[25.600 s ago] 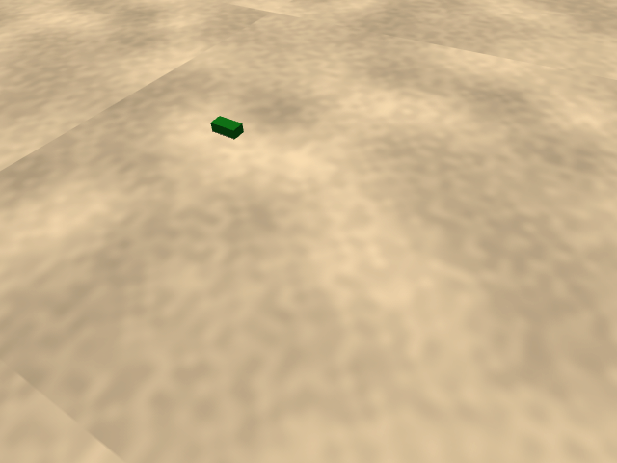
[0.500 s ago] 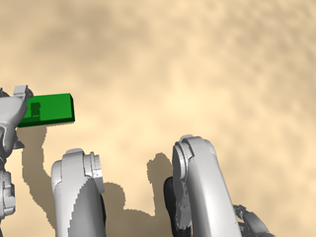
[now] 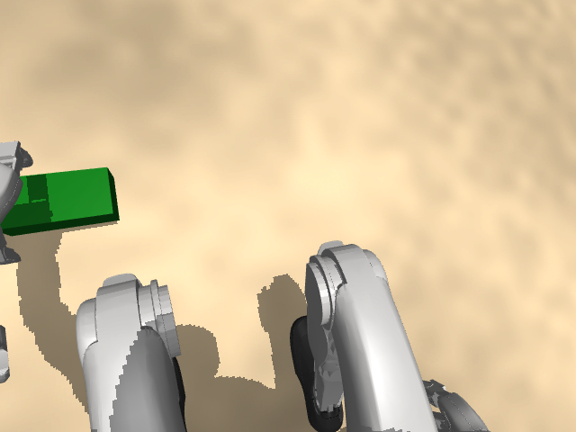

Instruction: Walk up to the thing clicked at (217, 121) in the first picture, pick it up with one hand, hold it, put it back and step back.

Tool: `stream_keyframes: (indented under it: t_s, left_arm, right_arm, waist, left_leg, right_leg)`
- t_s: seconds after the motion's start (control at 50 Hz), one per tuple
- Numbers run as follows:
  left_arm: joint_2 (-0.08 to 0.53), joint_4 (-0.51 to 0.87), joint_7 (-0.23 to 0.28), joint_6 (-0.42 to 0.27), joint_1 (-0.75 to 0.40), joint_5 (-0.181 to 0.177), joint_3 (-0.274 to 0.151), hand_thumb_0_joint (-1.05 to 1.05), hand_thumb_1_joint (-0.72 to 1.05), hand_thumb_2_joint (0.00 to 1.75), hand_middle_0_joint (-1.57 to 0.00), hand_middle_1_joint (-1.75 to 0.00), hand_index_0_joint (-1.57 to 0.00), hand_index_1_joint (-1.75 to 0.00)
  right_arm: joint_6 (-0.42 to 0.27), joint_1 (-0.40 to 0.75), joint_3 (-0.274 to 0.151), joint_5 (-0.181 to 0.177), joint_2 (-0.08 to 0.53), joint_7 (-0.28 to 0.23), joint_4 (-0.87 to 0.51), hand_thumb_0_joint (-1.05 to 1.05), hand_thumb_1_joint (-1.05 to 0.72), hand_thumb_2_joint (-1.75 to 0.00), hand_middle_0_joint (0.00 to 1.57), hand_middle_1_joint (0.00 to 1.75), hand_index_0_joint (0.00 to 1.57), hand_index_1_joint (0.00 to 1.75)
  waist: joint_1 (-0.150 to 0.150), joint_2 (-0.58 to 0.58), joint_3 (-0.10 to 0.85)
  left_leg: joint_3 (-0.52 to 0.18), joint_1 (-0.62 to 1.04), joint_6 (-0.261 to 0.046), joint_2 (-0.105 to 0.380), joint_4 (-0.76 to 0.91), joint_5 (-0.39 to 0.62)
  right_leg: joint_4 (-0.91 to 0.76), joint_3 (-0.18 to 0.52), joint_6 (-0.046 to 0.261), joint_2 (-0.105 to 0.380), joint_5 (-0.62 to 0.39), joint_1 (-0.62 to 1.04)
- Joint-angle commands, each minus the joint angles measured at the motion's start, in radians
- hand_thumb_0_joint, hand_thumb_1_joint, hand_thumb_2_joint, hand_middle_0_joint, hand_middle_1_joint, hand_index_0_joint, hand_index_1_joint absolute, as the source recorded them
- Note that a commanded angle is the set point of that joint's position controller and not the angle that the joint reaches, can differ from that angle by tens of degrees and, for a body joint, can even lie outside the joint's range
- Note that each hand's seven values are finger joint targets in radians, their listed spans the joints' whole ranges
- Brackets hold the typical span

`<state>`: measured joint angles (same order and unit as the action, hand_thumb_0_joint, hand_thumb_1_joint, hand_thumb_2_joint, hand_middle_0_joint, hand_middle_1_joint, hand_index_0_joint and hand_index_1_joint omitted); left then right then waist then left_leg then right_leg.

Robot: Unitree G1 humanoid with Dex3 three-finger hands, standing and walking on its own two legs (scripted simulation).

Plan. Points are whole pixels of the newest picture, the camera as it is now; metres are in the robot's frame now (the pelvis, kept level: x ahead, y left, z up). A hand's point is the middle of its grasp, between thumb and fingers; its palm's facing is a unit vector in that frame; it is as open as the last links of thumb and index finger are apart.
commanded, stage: rise first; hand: left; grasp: from above
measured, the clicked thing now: (59, 201) +0.46 +0.31 -0.28
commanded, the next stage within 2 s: approach in 0.74 s
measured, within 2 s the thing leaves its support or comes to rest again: neither
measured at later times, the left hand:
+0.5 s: hand out of the picture +0.42 +0.35 -0.16, palm faces -0.46 -0.08 -0.88, open 14.3 cm
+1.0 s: hand out of the picture +0.42 +0.34 -0.16, palm faces -0.46 -0.05 -0.89, open 14.2 cm
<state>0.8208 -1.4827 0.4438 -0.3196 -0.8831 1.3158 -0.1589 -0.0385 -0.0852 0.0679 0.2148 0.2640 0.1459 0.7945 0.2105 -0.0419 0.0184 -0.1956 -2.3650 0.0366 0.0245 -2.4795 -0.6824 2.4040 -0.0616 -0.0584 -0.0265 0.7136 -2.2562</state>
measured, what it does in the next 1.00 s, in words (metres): stands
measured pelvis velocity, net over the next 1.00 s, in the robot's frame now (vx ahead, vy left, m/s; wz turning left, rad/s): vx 0.00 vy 0.00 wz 0.00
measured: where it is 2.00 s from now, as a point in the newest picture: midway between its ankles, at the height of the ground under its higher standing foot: (247, 411)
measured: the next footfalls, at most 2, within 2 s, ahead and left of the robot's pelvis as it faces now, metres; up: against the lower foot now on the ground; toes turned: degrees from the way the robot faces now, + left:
none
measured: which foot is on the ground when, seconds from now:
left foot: down 0.00-1.00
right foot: down 0.00-1.00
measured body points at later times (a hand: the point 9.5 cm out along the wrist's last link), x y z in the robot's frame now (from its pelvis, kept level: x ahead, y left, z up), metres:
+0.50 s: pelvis +0.00 +0.00 +0.00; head +0.23 +0.09 +0.38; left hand +0.44 +0.35 -0.11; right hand +0.08 -0.27 -0.10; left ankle +0.07 +0.14 -0.28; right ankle +0.09 -0.13 -0.28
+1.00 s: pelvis +0.00 +0.00 +0.01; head +0.22 +0.09 +0.38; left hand +0.44 +0.34 -0.11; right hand +0.07 -0.27 -0.10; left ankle +0.07 +0.14 -0.28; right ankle +0.09 -0.13 -0.28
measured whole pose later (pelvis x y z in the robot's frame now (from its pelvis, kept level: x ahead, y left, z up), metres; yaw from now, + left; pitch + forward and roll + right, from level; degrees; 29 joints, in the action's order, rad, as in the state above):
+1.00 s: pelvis +0.00 +0.00 +0.01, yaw +0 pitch +32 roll -9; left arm 0.82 -1.45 0.41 -0.31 -0.90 1.31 -0.09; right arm -0.03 -0.11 0.08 0.19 0.26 0.14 0.77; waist 0.21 -0.04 0.04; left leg -0.19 -2.36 0.03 0.02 -2.46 -0.66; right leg 2.38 -0.06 -0.06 -0.02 0.70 -2.25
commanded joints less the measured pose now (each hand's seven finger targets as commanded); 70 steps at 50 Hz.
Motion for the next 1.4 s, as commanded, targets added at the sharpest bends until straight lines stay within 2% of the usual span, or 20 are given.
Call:
stream_keyframes:
  t_s: [0.0, 0.06, 0.1, 0.18, 0.22, 0.32, 0.38, 0.44, 0.5, 0.54, 0.56, 0.62, 0.68, 0.74, 0.8, 0.84, 1.0, 1.08, 1.22, 1.38]
  left_arm:
    - [0.307, 0.161, 0.030, -0.005, -0.275, -0.016, -0.050, 0.00, -0.60, 1.06, -0.07, -1.00, -0.05, -1.02]
    - [0.260, 0.133, 0.019, -0.001, -0.278, -0.014, -0.016, 0.00, -0.59, 1.05, -0.06, -1.01, -0.05, -1.02]
    - [0.302, 0.153, 0.018, -0.005, -0.289, -0.019, -0.036, 0.00, -0.59, 1.05, -0.06, -1.01, -0.05, -1.03]
    - [0.287, 0.108, 0.009, -0.001, -0.262, -0.015, -0.018, 0.00, -0.59, 1.05, -0.07, -1.02, -0.05, -1.03]
    - [0.308, 0.157, 0.010, -0.003, -0.269, -0.016, -0.041, 0.00, -0.59, 1.05, -0.06, -1.02, -0.05, -1.03]
    - [0.273, 0.145, 0.001, 0.000, -0.284, -0.022, -0.007, 0.00, -0.59, 1.05, -0.06, -1.02, -0.05, -1.03]
    - [0.329, 0.183, 0.001, -0.007, -0.287, -0.015, -0.040, 0.00, -0.60, 1.05, -0.07, -1.02, -0.05, -1.03]
    - [0.269, 0.127, -0.009, -0.006, -0.280, -0.020, 0.000, 0.00, -0.59, 1.05, -0.07, -1.02, -0.05, -1.03]
    - [0.314, 0.182, -0.008, -0.012, -0.292, -0.019, -0.029, 0.00, -0.60, 1.05, -0.07, -1.02, -0.05, -1.03]
    - [0.270, 0.161, -0.010, -0.014, -0.311, -0.018, 0.007, 0.00, -0.58, 1.04, -0.06, -1.03, -0.05, -1.04]
    - [0.245, 0.112, -0.012, -0.009, -0.267, -0.019, 0.021, 0.00, -0.59, 1.04, -0.06, -1.03, -0.05, -1.04]
    - [0.315, 0.151, -0.006, -0.011, -0.294, -0.014, -0.018, 0.00, -0.58, 1.04, -0.06, -1.03, -0.06, -1.04]
    - [0.274, 0.127, 0.000, -0.008, -0.292, -0.016, 0.001, 0.00, -0.57, 1.03, -0.06, -1.04, -0.06, -1.04]
    - [0.306, 0.160, 0.006, -0.006, -0.299, -0.011, -0.023, 0.00, -0.58, 1.04, -0.07, -1.02, -0.06, -1.03]
    - [0.281, 0.126, 0.003, 0.001, -0.290, -0.008, -0.001, 0.00, -0.58, 1.04, -0.07, -1.02, -0.06, -1.04]
    - [0.306, 0.171, 0.004, 0.001, -0.313, -0.009, -0.017, 0.00, -0.58, 1.04, -0.07, -1.03, -0.06, -1.04]
    - [0.144, 0.183, -0.001, 0.012, -0.428, -0.032, 0.104, 0.00, -0.56, 1.02, -0.07, -1.05, -0.06, -1.05]
    - [0.123, 0.132, 0.019, 0.037, -0.495, -0.019, 0.131, 0.00, -0.55, 1.02, -0.07, -1.07, -0.07, -1.06]
    - [0.184, -0.034, 0.057, 0.127, -0.455, 0.006, 0.086, 0.00, -0.55, 1.02, -0.08, -1.06, -0.08, -1.06]
    - [0.308, 0.071, 0.029, 0.162, -0.357, -0.056, 0.004, 0.00, -0.57, 1.04, -0.09, -1.01, -0.08, -1.02]
  right_arm:
    - [-0.001, -0.181, -0.075, 0.002, 0.265, -0.015, -0.020, 0.00, -0.91, -0.90, 0.20, 0.30, 0.20, 0.30]
    - [0.002, -0.189, -0.070, 0.007, 0.263, -0.011, -0.019, 0.00, -0.90, -0.90, 0.20, 0.30, 0.20, 0.30]
    - [0.006, -0.191, -0.069, 0.000, 0.265, -0.013, -0.023, 0.00, -0.91, -0.90, 0.20, 0.30, 0.20, 0.30]
    - [0.004, -0.176, -0.064, -0.001, 0.263, -0.013, -0.028, 0.00, -0.91, -0.90, 0.20, 0.30, 0.20, 0.30]
    - [0.006, -0.183, -0.067, -0.004, 0.266, -0.015, -0.030, 0.00, -0.91, -0.90, 0.20, 0.30, 0.20, 0.30]
    - [0.006, -0.172, -0.068, -0.012, 0.262, -0.016, -0.034, 0.00, -0.90, -0.90, 0.20, 0.30, 0.20, 0.30]
    - [0.009, -0.185, -0.066, -0.012, 0.264, -0.018, -0.033, 0.00, -0.91, -0.90, 0.20, 0.30, 0.20, 0.30]
    - [0.010, -0.188, -0.063, -0.011, 0.260, -0.016, -0.031, 0.00, -0.91, -0.90, 0.20, 0.30, 0.20, 0.30]
    - [0.009, -0.185, -0.068, -0.015, 0.261, -0.020, -0.036, 0.00, -0.91, -0.90, 0.20, 0.30, 0.20, 0.30]
    - [0.011, -0.185, -0.064, -0.011, 0.261, -0.020, -0.038, 0.00, -0.90, -0.90, 0.20, 0.30, 0.20, 0.30]
    - [0.012, -0.180, -0.064, -0.017, 0.257, -0.019, -0.035, 0.00, -0.91, -0.90, 0.20, 0.30, 0.20, 0.30]
    - [0.010, -0.186, -0.062, -0.018, 0.259, -0.022, -0.036, 0.00, -0.91, -0.90, 0.20, 0.30, 0.20, 0.30]
    - [0.009, -0.186, -0.058, -0.015, 0.259, -0.020, -0.041, 0.00, -0.90, -0.90, 0.20, 0.30, 0.20, 0.30]
    - [0.006, -0.187, -0.060, -0.016, 0.263, -0.021, -0.042, 0.00, -0.91, -0.90, 0.20, 0.30, 0.20, 0.30]
    - [0.005, -0.181, -0.059, -0.016, 0.262, -0.020, -0.044, 0.00, -0.91, -0.90, 0.20, 0.30, 0.20, 0.30]
    - [0.005, -0.186, -0.061, -0.019, 0.263, -0.020, -0.040, 0.00, -0.90, -0.90, 0.20, 0.30, 0.20, 0.30]
    - [-0.009, -0.224, -0.071, -0.035, 0.260, -0.023, -0.031, 0.00, -0.90, -0.90, 0.20, 0.30, 0.20, 0.30]
    - [-0.017, -0.241, -0.057, -0.036, 0.264, -0.029, -0.031, 0.00, -0.90, -0.90, 0.20, 0.30, 0.20, 0.30]
    - [-0.029, -0.238, -0.013, -0.026, 0.265, -0.026, -0.064, 0.00, -0.90, -0.90, 0.20, 0.30, 0.20, 0.30]
    - [-0.031, -0.206, -0.004, -0.040, 0.264, -0.020, -0.107, 0.00, -0.90, -0.90, 0.20, 0.30, 0.20, 0.30]
  waist:
    - [-0.023, 0.343, 0.682]
    - [0.006, 0.314, 0.665]
    - [-0.005, 0.318, 0.681]
    - [-0.002, 0.304, 0.627]
    - [-0.020, 0.339, 0.660]
    - [-0.004, 0.322, 0.629]
    - [-0.021, 0.342, 0.683]
    - [0.013, 0.294, 0.630]
    - [-0.026, 0.356, 0.684]
    - [0.009, 0.333, 0.664]
    - [0.002, 0.305, 0.629]
    - [-0.015, 0.331, 0.652]
    - [0.008, 0.296, 0.629]
    - [-0.017, 0.358, 0.673]
    - [0.003, 0.354, 0.634]
    - [-0.011, 0.356, 0.667]
    - [0.066, 0.358, 0.645]
    - [0.086, 0.351, 0.649]
    - [0.077, 0.334, 0.634]
    - [0.020, 0.315, 0.706]
  left_leg:
    - [0.136, 0.555, -0.053, -0.017, 0.244, 0.180]
    - [0.133, 0.545, -0.056, -0.015, 0.235, 0.191]
    - [0.134, 0.540, -0.058, -0.018, 0.234, 0.193]
    - [0.133, 0.515, -0.059, -0.016, 0.239, 0.153]
    - [0.136, 0.547, -0.054, -0.018, 0.251, 0.168]
    - [0.131, 0.525, -0.056, -0.019, 0.258, 0.136]
    - [0.137, 0.548, -0.055, -0.019, 0.250, 0.180]
    - [0.130, 0.516, -0.060, -0.019, 0.250, 0.156]
    - [0.135, 0.567, -0.051, -0.020, 0.265, 0.164]
    - [0.130, 0.545, -0.054, -0.017, 0.257, 0.158]
    - [0.131, 0.525, -0.056, -0.019, 0.259, 0.147]
    - [0.136, 0.533, -0.056, -0.020, 0.260, 0.157]
    - [0.132, 0.516, -0.059, -0.019, 0.259, 0.153]
    - [0.133, 0.574, -0.051, -0.020, 0.270, 0.183]
    - [0.131, 0.559, -0.051, -0.020, 0.274, 0.151]
    - [0.134, 0.565, -0.052, -0.021, 0.272, 0.162]
    - [0.123, 0.560, -0.049, -0.015, 0.285, 0.117]
    - [0.122, 0.564, -0.051, -0.013, 0.286, 0.134]
    - [0.138, 0.519, -0.061, -0.018, 0.282, 0.163]
    - [0.157, 0.469, -0.074, -0.017, 0.268, 0.175]
  right_leg:
    - [-0.239, -0.110, 0.084, -0.024, -0.237, 0.293]
    - [-0.243, -0.115, 0.081, -0.027, -0.257, 0.297]
    - [-0.247, -0.110, 0.080, -0.026, -0.258, 0.309]
    - [-0.253, -0.110, 0.082, -0.028, -0.224, 0.285]
    - [-0.248, -0.112, 0.084, -0.024, -0.230, 0.298]
    - [-0.255, -0.115, 0.087, -0.026, -0.203, 0.258]
    - [-0.252, -0.107, 0.083, -0.024, -0.242, 0.307]
    - [-0.264, -0.112, 0.081, -0.025, -0.224, 0.286]
    - [-0.256, -0.112, 0.088, -0.024, -0.220, 0.290]
    - [-0.258, -0.117, 0.084, -0.026, -0.224, 0.282]
    - [-0.266, -0.113, 0.085, -0.028, -0.214, 0.275]
    - [-0.269, -0.105, 0.084, -0.025, -0.219, 0.296]
    - [-0.271, -0.113, 0.081, -0.025, -0.221, 0.290]
    - [-0.252, -0.114, 0.087, -0.021, -0.239, 0.286]
    - [-0.257, -0.117, 0.088, -0.023, -0.215, 0.263]
    - [-0.258, -0.112, 0.089, -0.021, -0.223, 0.275]
    - [-0.286, -0.120, 0.088, -0.021, -0.196, 0.233]
    - [-0.299, -0.121, 0.087, -0.026, -0.219, 0.243]
    - [-0.290, -0.112, 0.085, -0.028, -0.256, 0.298]
    - [-0.288, -0.081, 0.077, -0.034, -0.262, 0.413]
